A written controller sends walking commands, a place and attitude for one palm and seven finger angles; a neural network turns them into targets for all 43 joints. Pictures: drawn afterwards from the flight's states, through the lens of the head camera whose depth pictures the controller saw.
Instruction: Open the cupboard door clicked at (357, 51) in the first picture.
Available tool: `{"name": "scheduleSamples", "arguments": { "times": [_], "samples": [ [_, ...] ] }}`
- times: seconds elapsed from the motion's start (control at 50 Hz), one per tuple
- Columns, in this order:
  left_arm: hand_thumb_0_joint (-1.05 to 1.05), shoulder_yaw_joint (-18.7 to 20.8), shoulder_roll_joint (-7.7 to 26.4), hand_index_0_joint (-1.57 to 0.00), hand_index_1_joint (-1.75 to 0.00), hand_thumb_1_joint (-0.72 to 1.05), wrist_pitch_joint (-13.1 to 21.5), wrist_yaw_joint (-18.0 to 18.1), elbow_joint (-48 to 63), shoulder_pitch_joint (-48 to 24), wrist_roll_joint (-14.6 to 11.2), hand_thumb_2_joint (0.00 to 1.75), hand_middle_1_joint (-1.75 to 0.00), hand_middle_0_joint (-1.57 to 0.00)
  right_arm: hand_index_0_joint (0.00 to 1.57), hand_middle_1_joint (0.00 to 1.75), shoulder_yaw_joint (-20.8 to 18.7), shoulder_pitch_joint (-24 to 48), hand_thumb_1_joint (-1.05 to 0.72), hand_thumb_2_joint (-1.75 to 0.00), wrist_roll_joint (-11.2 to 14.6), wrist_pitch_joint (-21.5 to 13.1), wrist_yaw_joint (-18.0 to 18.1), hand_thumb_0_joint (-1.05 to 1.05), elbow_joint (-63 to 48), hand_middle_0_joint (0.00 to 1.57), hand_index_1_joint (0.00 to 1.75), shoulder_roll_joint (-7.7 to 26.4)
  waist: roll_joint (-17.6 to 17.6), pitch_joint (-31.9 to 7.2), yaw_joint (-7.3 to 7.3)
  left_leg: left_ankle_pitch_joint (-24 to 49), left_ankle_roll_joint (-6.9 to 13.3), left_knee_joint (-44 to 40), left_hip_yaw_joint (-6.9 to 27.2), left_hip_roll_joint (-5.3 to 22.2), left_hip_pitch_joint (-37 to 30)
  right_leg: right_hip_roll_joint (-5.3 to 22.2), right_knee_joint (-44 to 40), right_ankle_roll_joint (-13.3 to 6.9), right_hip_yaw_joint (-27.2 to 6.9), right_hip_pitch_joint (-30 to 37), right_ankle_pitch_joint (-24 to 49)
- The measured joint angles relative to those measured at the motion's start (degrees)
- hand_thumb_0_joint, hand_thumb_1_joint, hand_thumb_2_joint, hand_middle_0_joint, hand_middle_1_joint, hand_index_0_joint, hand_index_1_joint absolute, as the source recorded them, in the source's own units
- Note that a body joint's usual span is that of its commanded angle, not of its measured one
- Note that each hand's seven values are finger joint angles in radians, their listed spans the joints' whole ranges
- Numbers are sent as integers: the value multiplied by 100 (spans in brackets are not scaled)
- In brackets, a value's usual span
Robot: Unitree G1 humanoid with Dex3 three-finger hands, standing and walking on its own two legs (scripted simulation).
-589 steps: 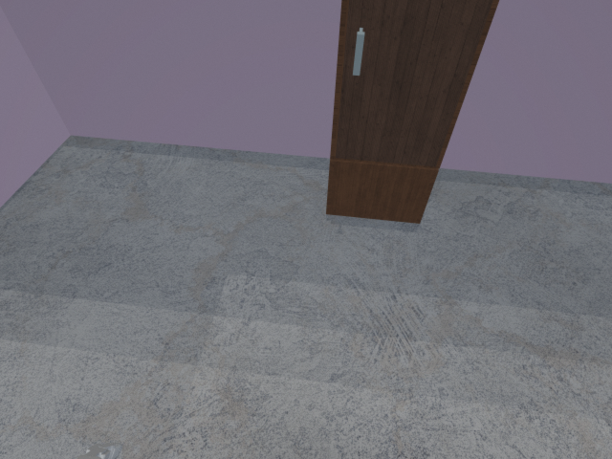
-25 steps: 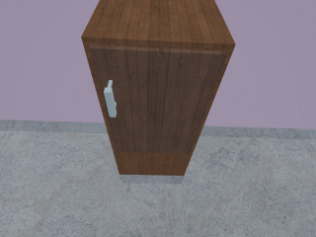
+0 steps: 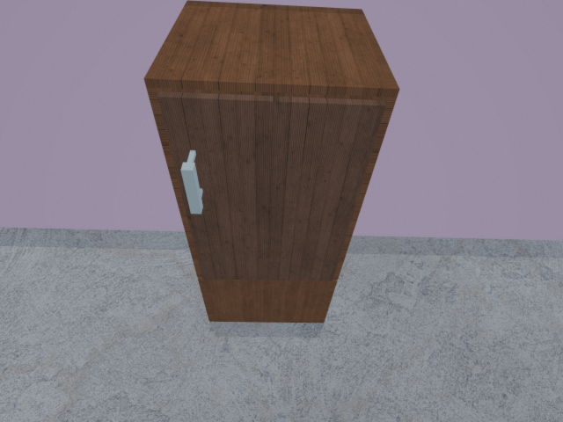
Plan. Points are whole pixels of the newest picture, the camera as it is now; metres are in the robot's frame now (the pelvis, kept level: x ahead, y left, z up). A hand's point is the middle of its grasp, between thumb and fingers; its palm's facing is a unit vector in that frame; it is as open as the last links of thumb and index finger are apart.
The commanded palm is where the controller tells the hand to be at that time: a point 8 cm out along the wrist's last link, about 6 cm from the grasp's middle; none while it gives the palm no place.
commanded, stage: come to a stop and stand still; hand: left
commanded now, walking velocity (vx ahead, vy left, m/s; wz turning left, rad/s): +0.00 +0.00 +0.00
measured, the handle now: (194, 182) +0.54 +0.21 +0.00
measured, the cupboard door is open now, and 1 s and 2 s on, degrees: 0 0 0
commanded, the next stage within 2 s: look again from close up in 0.46 s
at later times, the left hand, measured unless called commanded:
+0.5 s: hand out of the picture +0.01 +0.20 -0.18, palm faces +0.02 -0.98 -0.20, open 7.4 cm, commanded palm none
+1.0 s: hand out of the picture +0.03 +0.16 -0.18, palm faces +0.03 -0.98 -0.19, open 7.4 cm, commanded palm none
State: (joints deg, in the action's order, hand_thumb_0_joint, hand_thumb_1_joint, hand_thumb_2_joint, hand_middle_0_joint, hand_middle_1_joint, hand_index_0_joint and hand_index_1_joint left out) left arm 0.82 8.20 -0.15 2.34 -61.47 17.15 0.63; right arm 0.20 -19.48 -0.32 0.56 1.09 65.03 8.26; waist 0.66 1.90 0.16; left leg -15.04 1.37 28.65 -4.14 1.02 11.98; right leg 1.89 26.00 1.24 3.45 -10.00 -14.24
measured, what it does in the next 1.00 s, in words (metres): stands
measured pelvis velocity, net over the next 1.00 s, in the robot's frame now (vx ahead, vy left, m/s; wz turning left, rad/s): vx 0.03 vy -0.01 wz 0.00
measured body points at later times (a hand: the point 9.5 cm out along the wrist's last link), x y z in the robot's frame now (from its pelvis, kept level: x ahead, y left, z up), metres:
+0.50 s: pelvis +0.02 +0.03 +0.00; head +0.03 +0.02 +0.45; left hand +0.01 +0.25 -0.16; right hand +0.03 -0.20 -0.16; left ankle +0.01 +0.10 -0.74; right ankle +0.00 -0.13 -0.74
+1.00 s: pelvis +0.03 -0.01 +0.00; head +0.05 -0.01 +0.45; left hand +0.03 +0.22 -0.16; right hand +0.04 -0.23 -0.16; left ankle +0.01 +0.10 -0.74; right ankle +0.00 -0.13 -0.74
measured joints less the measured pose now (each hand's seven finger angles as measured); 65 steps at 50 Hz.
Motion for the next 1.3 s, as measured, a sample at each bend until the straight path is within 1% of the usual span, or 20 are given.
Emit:
{"name": "scheduleSamples", "arguments": {
  "times": [0.04,0.1,0.16,0.28,0.4,0.5,0.58,0.9,1.16,1.18,1.2,1.22,1.24,1.26,1.3],
  "samples": [
    [0,-73,-17,-20,-30,91,86,25,-19,41,15,90,-30,-20,20,30,25,2,-91,-90,-15,11,-37,0,-164,20,30,-13,-36,60,-37,-103,19,245,11,15,185,-4,105,16,9,-120,-17],
    [0,-115,8,-20,-30,91,55,-23,-57,58,29,90,-30,-20,20,30,52,-37,-91,-90,-52,-63,-72,0,-410,20,30,-43,-42,86,-109,-222,131,472,13,-76,348,96,428,-8,10,-310,-205],
    [0,-123,29,-20,-30,91,15,-37,-85,49,38,90,-30,-20,20,30,91,-51,-91,-90,-43,-107,-45,0,-516,20,30,-71,-100,48,-77,-256,216,481,-7,-169,335,184,527,-53,-10,-333,-292],
    [0,-114,67,-20,-30,90,34,-28,-92,58,27,90,-30,-20,20,30,108,59,-94,-90,-51,-104,16,3,-418,20,30,10,-141,-43,27,-183,284,197,-81,-314,125,320,397,84,-86,-208,-266],
    [0,-106,82,-19,-30,90,17,-26,-134,4,23,90,-30,-20,20,30,82,219,-93,-90,-31,-176,35,2,-403,20,30,127,-104,-28,28,-99,295,-68,-152,-370,-35,366,274,160,-160,-140,-231],
    [0,-104,79,-19,-30,90,15,-33,-148,-89,21,90,-30,-20,20,30,74,347,-93,-90,-25,-204,47,2,-368,20,30,164,-70,25,29,-72,264,-174,-160,-363,-107,357,219,211,-169,-97,-225],
    [0,-104,68,-19,-30,90,15,-35,-145,-162,21,90,-30,-20,20,30,71,428,-92,-90,-20,-201,52,1,-316,20,30,169,-52,64,33,-82,221,-194,-143,-328,-151,322,202,203,-153,-53,-242],
    [0,-99,99,-20,-30,91,51,-48,-177,-256,16,90,-30,-20,20,30,64,542,-92,-90,-13,-166,50,1,-109,20,30,112,8,104,26,-80,8,-275,-37,-139,-246,128,110,11,-43,63,-277],
    [0,-85,94,-20,-30,91,62,-59,-212,-243,8,90,-30,-20,20,30,62,545,-92,-90,-13,-153,62,1,-12,20,30,72,14,109,38,-46,-122,-350,35,-31,-284,16,52,-114,31,110,-284],
    [0,-93,78,-20,-30,91,97,-13,-213,-240,18,90,-30,-20,20,30,58,546,-92,-90,0,-136,53,1,-42,20,30,93,-23,98,37,-64,-139,-234,56,7,-187,-16,44,-119,53,81,-273],
    [1,-14,82,-20,-30,91,-270,43,688,56,-206,90,-30,-20,20,30,70,457,-92,-90,68,-188,75,1,-285,20,30,128,-39,117,37,-106,-146,-160,59,34,-138,-41,85,-127,55,38,-273],
    [2,73,125,-20,-30,93,-379,118,1772,417,-360,89,-30,-20,20,30,80,310,-92,-90,118,-426,147,1,-551,20,30,155,-19,108,86,-132,-147,-162,32,28,-133,-32,179,-142,26,-28,-304],
    [2,93,179,-20,-31,93,-265,249,2703,717,-486,89,-30,-20,20,30,54,185,-92,-90,184,-701,216,1,-782,20,30,177,3,47,103,-131,-150,-151,19,0,-93,0,297,-151,12,-116,-358],
    [2,109,211,-20,-31,93,-136,352,3448,893,-612,89,-31,-20,21,30,19,115,-92,-90,241,-938,263,1,-984,20,30,213,-8,-24,77,-129,-153,-100,44,-28,-19,34,405,-155,35,-196,-416],
    [2,232,208,-20,-32,91,219,355,4425,866,-789,88,-32,-20,20,30,-63,134,-92,-90,251,-1243,293,1,-1384,20,30,332,-104,-149,-38,-176,-153,170,161,-52,281,75,629,-160,149,-417,-512]
  ]
}}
